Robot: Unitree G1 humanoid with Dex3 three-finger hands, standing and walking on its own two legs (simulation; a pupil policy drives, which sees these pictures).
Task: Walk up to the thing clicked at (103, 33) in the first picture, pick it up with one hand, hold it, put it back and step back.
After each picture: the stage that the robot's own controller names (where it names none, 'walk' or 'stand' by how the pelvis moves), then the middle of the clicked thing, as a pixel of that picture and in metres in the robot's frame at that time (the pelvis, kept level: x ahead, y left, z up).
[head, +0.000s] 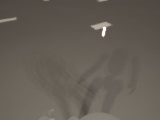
stand; (103, 31) +2.34 -0.31 -0.65
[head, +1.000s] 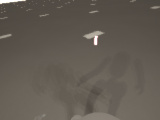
walk; (95, 40) +2.21 +0.09 -0.63
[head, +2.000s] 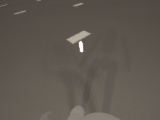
walk; (81, 46) +1.56 +0.38 -0.65
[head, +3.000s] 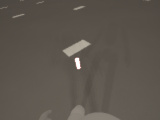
walk; (77, 63) +1.05 +0.34 -0.65
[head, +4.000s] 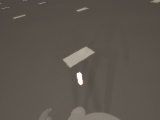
walk; (79, 78) +0.72 +0.24 -0.64
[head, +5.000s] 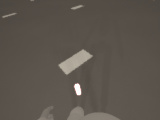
walk; (78, 89) +0.50 +0.23 -0.64
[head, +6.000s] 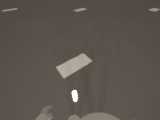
stand; (74, 96) +0.43 +0.19 -0.64
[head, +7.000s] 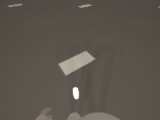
stand; (75, 93) +0.44 +0.19 -0.64
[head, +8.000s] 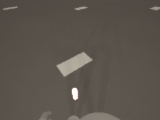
stand; (75, 94) +0.45 +0.20 -0.66
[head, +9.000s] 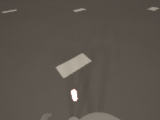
stand; (74, 95) +0.44 +0.21 -0.66
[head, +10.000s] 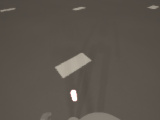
stand; (74, 95) +0.43 +0.21 -0.66
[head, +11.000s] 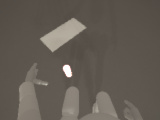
go down; (68, 71) +0.46 +0.24 -0.44
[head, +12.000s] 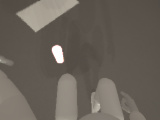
go down; (58, 55) +0.48 +0.29 -0.26
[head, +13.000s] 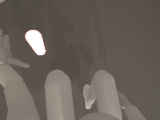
close in; (37, 45) +0.46 +0.32 -0.19
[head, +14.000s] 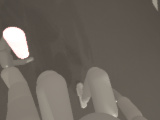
close; (19, 46) +0.45 +0.34 -0.16
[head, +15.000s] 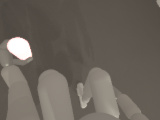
lift; (23, 52) +0.40 +0.33 -0.16
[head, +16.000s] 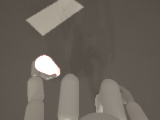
lift; (51, 68) +0.32 +0.28 -0.02
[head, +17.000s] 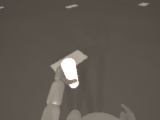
hold; (71, 75) +0.32 +0.14 +0.08
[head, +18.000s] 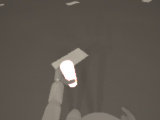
hold; (70, 75) +0.32 +0.15 +0.05
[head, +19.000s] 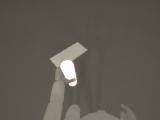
crouch; (70, 75) +0.34 +0.15 +0.01
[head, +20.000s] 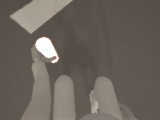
crouch; (49, 52) +0.45 +0.26 -0.06
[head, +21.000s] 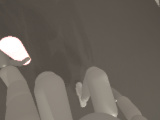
lower; (19, 54) +0.42 +0.32 -0.16
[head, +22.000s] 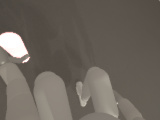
lower; (18, 51) +0.42 +0.33 -0.16
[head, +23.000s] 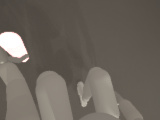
lower; (17, 50) +0.42 +0.34 -0.16
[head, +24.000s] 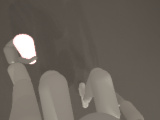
lower; (28, 52) +0.41 +0.32 -0.15
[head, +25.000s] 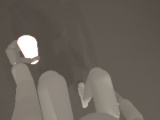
open; (30, 52) +0.42 +0.30 -0.16
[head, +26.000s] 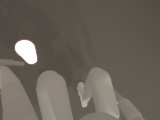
rise; (29, 54) +0.41 +0.30 -0.16
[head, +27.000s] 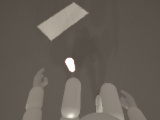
walk; (71, 65) +0.45 +0.22 -0.35
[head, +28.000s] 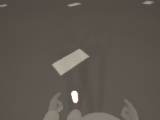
stand; (74, 97) +0.39 +0.17 -0.59
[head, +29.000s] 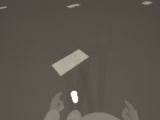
stand; (74, 97) +0.39 +0.18 -0.60
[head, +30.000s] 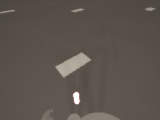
stand; (76, 98) +0.41 +0.17 -0.64
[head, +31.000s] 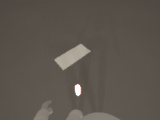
walk; (77, 90) +0.43 +0.14 -0.63
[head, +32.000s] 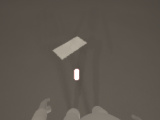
walk; (76, 75) +0.64 +0.17 -0.64
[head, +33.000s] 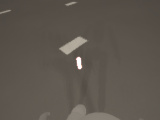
stand; (79, 63) +0.97 +0.30 -0.64
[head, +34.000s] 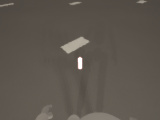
stand; (80, 63) +1.00 +0.21 -0.65
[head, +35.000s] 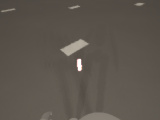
stand; (79, 65) +1.02 +0.23 -0.66
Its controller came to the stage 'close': yes
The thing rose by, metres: 0.67
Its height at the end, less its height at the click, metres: +0.00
